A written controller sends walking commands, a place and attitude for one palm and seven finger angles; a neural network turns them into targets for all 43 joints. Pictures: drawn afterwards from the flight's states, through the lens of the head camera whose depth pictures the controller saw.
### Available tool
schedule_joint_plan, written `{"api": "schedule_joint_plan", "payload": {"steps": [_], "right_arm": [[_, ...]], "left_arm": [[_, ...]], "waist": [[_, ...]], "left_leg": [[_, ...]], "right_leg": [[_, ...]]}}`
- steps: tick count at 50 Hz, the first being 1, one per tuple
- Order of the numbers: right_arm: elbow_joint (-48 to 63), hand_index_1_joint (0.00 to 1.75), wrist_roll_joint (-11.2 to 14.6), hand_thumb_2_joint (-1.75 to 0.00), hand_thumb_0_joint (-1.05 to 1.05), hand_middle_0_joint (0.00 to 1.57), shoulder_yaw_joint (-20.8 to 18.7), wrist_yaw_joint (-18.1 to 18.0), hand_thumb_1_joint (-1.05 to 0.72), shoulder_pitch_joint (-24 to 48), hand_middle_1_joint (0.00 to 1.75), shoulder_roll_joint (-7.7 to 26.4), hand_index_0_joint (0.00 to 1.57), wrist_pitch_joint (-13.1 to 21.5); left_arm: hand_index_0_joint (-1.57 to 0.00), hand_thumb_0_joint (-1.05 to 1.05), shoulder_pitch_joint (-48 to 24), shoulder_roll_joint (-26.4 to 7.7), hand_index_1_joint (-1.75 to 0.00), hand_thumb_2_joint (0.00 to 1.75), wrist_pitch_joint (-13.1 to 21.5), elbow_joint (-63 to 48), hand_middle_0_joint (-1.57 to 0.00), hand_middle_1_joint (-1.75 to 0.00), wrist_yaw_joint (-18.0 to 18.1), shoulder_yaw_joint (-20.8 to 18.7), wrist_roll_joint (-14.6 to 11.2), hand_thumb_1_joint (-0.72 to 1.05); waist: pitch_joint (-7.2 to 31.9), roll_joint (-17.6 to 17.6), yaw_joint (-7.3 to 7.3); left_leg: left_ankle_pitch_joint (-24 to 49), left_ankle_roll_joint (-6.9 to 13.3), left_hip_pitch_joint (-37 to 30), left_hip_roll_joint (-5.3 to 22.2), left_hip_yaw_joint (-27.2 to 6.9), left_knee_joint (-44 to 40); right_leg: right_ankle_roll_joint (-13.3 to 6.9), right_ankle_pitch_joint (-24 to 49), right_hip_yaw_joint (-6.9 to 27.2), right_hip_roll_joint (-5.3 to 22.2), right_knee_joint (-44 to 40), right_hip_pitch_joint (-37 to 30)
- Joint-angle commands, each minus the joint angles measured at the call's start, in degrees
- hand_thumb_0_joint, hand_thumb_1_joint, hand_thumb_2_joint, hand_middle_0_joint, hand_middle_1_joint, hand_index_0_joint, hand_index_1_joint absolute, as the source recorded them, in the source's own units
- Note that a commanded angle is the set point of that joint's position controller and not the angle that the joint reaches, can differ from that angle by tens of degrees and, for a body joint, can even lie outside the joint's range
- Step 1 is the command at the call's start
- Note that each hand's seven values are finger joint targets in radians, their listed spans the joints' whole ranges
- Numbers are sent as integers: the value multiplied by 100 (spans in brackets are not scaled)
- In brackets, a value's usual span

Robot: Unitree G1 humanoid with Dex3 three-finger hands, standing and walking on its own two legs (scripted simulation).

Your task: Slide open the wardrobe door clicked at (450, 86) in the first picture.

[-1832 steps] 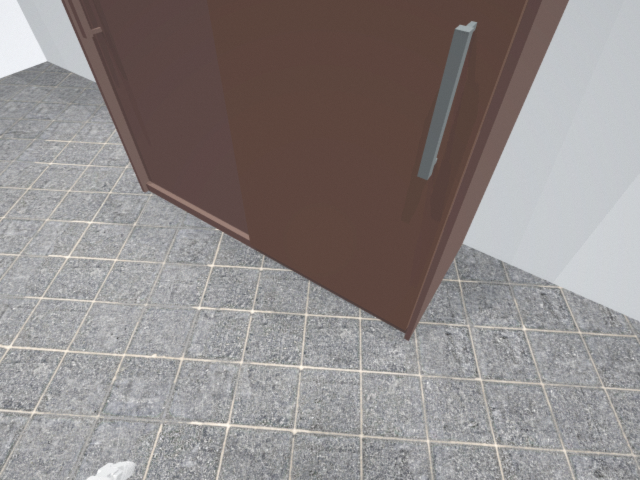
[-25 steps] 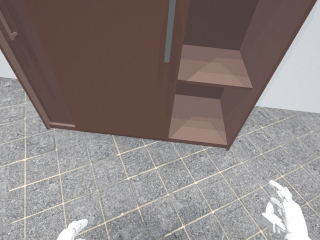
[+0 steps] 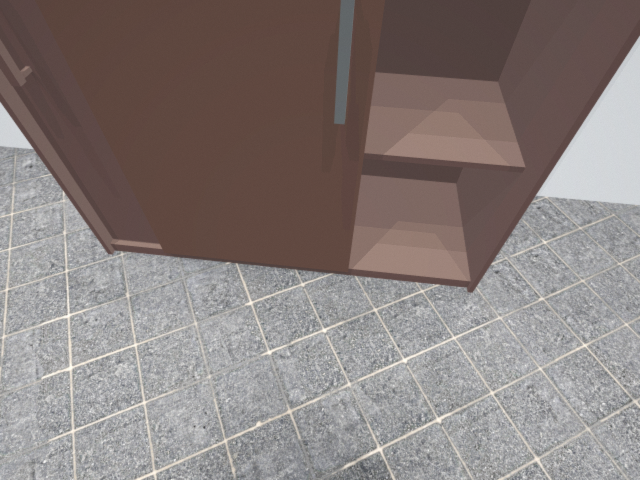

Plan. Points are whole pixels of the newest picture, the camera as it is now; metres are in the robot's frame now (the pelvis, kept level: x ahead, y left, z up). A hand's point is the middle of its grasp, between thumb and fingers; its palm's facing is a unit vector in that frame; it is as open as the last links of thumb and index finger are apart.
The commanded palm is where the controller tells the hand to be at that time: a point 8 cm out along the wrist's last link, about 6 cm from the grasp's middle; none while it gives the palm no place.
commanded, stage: let the arm hang, fingers relaxed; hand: right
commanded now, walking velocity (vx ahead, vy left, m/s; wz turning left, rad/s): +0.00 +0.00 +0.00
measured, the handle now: (344, 50) +0.84 +0.02 +0.10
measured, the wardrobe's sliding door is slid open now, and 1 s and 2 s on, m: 0.45 0.45 0.45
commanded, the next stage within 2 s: look to check the result in 0.46 s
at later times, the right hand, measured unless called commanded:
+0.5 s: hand out of the picture +0.02 -0.18 -0.17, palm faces -0.02 +0.98 -0.20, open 7.3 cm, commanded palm none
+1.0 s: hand out of the picture -0.01 -0.18 -0.17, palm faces -0.01 +0.98 -0.19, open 7.4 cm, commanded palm none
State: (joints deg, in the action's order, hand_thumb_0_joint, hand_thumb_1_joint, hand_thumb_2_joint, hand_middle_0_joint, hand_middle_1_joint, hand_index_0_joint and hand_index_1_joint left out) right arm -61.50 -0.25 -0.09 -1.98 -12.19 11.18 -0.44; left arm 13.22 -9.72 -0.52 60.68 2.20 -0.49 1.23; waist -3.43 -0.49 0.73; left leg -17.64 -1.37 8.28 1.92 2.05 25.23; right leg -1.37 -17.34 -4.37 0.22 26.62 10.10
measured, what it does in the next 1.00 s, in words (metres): stands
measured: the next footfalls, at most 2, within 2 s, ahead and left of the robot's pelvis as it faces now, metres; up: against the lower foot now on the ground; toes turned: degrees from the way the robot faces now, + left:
none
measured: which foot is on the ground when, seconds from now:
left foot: down 0.00-1.00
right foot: down 0.00-1.00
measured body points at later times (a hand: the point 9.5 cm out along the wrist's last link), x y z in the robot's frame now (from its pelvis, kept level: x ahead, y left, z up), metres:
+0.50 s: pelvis -0.01 -0.01 +0.01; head +0.01 -0.01 +0.45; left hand -0.01 +0.22 -0.16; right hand +0.02 -0.24 -0.15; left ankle -0.05 +0.13 -0.74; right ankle -0.04 -0.10 -0.74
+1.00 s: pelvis -0.03 -0.01 +0.01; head -0.01 -0.01 +0.45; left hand -0.01 +0.22 -0.15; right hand -0.01 -0.23 -0.16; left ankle -0.05 +0.13 -0.74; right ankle -0.04 -0.10 -0.74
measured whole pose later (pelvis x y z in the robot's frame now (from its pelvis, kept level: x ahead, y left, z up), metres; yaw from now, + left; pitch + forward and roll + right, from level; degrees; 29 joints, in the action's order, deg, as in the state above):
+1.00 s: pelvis -0.03 -0.01 +0.01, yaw +1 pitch -1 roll +0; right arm -66.1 -0.5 0.3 -1.7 -12.5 9.5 0.3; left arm 12.7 -9.4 0.5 65.2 1.7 -0.2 1.1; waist -3.4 0.4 0.7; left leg -13.3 -2.0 6.5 2.5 1.3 21.1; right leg -2.2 -13.0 -5.2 -0.6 21.8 7.8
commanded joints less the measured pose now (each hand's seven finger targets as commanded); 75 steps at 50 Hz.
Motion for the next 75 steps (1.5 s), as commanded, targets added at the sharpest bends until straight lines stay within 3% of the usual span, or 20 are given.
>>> {"api": "schedule_joint_plan", "payload": {"steps": [1, 14, 17, 28, 31, 34, 44, 46, 53, 59, 75], "right_arm": [[107, 30, 1, -90, 0, 20, -87, -3, -90, -137, 30, 511, 20, 101], [-77, 30, 2, -90, 0, 20, -109, -4, -90, -151, 30, 493, 20, 143], [-106, 30, 4, -90, 0, 20, -101, 1, -90, -139, 30, 464, 20, 130], [-217, 30, -10, -90, 0, 20, -83, 7, -90, -308, 30, 464, 20, 142], [-261, 30, -8, -90, 0, 20, -69, 9, -90, -299, 30, 429, 20, 133], [-281, 30, -9, -90, 0, 20, -71, 3, -90, -342, 30, 430, 20, 149], [-298, 30, -20, -90, 0, 20, -83, 2, -90, -323, 30, 452, 20, 157], [-285, 30, -20, -90, 0, 20, -86, 10, -90, -289, 30, 481, 20, 153], [-231, 30, -31, -90, 0, 20, -114, 21, -90, -191, 30, 632, 20, 179], [-217, 30, -30, -90, 0, 20, -123, 38, -90, -55, 30, 708, 20, 169], [-142, 30, -29, -90, 0, 20, -172, 82, -90, 291, 30, 1112, 20, 198]], "left_arm": [[-20, 0, 298, -608, -30, 90, 76, -21, -20, -30, 0, -85, -6, 90], [-20, 0, 277, -572, -30, 90, 131, 245, -20, -30, -10, -48, -3, 90], [-20, 0, 269, -565, -30, 90, 124, 275, -20, -30, -4, -44, 0, 90], [-20, 0, 348, -598, -30, 90, 127, 316, -20, -30, -8, -51, -25, 90], [-20, 0, 356, -562, -30, 90, 126, 340, -20, -30, -8, -45, -19, 90], [-20, 0, 345, -575, -30, 90, 136, 336, -20, -30, -4, -54, -29, 90], [-20, 0, 296, -608, -30, 90, 141, 329, -20, -30, -4, -72, -28, 90], [-20, 0, 249, -643, -30, 90, 147, 321, -20, -30, -8, -72, -26, 90], [-20, 0, 153, -784, -30, 90, 156, 271, -20, -30, -25, -99, -39, 90], [-20, 0, 22, -861, -30, 90, 155, 273, -20, -30, -34, -98, -24, 90], [-20, 0, -337, -1295, -30, 90, 193, 205, -20, -30, -58, -142, -30, 90]], "waist": [[306, 102, 2], [258, 84, -27], [50, -8, -25], [57, 119, -15], [7, 10, 0], [111, 161, -3], [77, 104, 6], [48, -13, -3], [151, 125, -15], [37, 33, -12], [286, 74, -19]], "left_leg": [[1896, 165, -48, 412, -268, -313], [1892, 167, -157, 479, -353, -511], [1688, 167, -56, 458, -388, -579], [1324, 164, 38, 447, -426, -698], [1204, 162, 69, 450, -420, -714], [1338, 165, 41, 461, -419, -695], [1284, 164, 67, 470, -415, -717], [1254, 162, 77, 475, -417, -719], [1288, 170, 14, 485, -415, -751], [1142, 177, 66, 504, -406, -791], [1250, 206, -46, 547, -424, -838]], "right_leg": [[-56, 2499, 534, 674, -531, -437], [-51, 2294, 495, 630, -727, -481], [-49, 2088, 500, 620, -805, -405], [-79, 1642, 515, 633, -875, -405], [-76, 1488, 519, 626, -916, -347], [-94, 1621, 540, 635, -863, -412], [-88, 1579, 562, 641, -877, -362], [-87, 1548, 566, 638, -907, -344], [-91, 1591, 615, 652, -897, -347], [-79, 1440, 637, 663, -989, -289], [-85, 1613, 721, 718, -1061, -428]]}}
